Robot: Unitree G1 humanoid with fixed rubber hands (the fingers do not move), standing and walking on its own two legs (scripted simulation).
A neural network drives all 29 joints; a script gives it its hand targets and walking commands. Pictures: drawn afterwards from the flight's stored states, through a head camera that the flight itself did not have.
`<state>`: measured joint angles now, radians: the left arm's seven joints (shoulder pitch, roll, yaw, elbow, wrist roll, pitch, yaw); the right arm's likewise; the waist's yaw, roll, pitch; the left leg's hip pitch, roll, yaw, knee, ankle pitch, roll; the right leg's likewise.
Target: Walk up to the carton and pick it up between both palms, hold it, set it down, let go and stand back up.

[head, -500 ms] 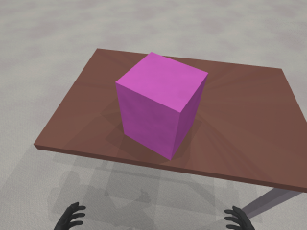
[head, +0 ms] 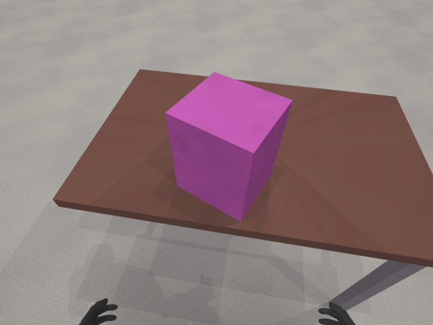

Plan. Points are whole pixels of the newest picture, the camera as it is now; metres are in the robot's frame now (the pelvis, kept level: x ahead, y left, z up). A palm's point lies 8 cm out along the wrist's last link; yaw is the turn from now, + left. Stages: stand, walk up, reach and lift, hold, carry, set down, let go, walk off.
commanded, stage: stand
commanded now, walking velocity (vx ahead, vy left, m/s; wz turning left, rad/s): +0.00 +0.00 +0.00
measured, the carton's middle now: (227, 148) +0.47 -0.01 +0.04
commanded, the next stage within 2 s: none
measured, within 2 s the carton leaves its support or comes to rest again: neither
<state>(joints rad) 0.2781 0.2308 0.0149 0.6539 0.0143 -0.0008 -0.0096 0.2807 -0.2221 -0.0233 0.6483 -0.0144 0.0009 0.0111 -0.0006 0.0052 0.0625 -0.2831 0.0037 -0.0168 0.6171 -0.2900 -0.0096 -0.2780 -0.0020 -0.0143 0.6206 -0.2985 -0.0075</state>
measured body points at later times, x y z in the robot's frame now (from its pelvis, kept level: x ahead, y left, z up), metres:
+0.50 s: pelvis +0.00 +0.00 +0.00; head +0.01 +0.00 +0.45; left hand +0.11 +0.25 -0.11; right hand +0.11 -0.24 -0.11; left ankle +0.03 +0.13 -0.73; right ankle +0.02 -0.11 -0.73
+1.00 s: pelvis +0.01 +0.00 +0.00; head +0.02 +0.00 +0.45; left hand +0.11 +0.25 -0.11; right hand +0.12 -0.25 -0.11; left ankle +0.03 +0.13 -0.73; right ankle +0.02 -0.11 -0.73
